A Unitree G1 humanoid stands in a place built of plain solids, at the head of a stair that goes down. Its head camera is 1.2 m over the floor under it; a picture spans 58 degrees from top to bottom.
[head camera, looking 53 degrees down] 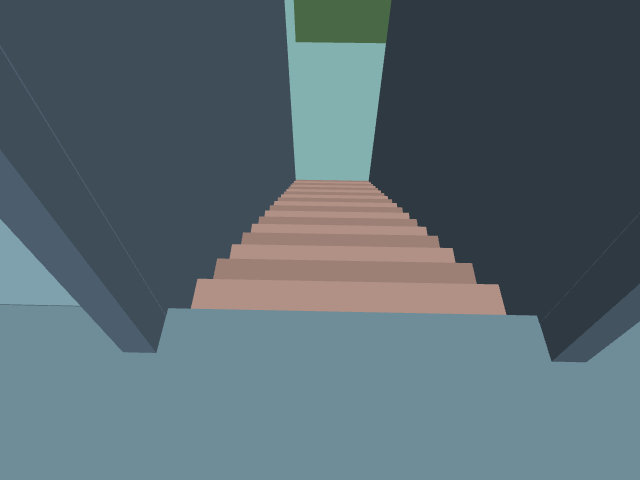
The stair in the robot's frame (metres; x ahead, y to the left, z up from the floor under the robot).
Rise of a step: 0.20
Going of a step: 0.23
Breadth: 1.14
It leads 1 degrees to the right of straight ahead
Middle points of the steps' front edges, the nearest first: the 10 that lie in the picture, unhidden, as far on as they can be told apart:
0.63 -0.10 0.00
0.86 -0.10 -0.20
1.09 -0.11 -0.40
1.32 -0.11 -0.60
1.55 -0.12 -0.80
1.78 -0.12 -1.00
2.01 -0.13 -1.20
2.24 -0.13 -1.40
2.47 -0.14 -1.60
2.70 -0.14 -1.80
